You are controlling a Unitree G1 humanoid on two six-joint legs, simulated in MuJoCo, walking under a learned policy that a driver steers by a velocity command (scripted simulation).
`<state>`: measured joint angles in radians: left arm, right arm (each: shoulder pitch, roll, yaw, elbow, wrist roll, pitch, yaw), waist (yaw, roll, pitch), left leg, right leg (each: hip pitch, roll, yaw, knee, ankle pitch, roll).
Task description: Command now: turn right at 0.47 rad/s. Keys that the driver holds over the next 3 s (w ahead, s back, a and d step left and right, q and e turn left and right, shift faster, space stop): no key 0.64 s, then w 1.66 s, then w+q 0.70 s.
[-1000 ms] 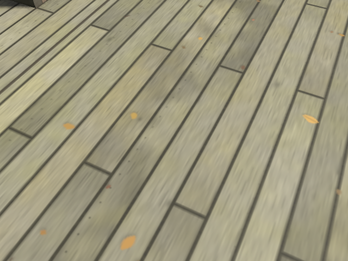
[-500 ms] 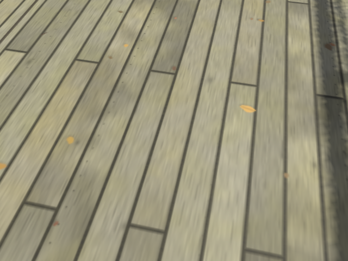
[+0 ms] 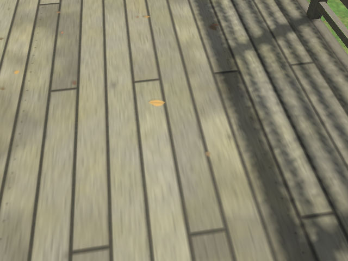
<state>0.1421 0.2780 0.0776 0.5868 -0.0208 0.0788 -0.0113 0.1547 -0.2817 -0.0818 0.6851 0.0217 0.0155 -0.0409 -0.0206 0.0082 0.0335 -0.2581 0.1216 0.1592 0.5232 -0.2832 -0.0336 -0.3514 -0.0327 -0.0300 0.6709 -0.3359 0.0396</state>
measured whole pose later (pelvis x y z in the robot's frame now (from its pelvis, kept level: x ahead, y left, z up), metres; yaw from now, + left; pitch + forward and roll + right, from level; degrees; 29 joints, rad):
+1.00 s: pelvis +0.08 +0.00 -0.02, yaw -5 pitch +2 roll +1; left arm 0.34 0.24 0.05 0.76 -0.02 -0.06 -0.01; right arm 0.29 -0.24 -0.04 0.76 0.02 -0.12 0.03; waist 0.00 -0.03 -0.03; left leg -0.20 -0.03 -0.01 0.63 -0.47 0.03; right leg -0.32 0.01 0.07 0.84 -0.45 -0.02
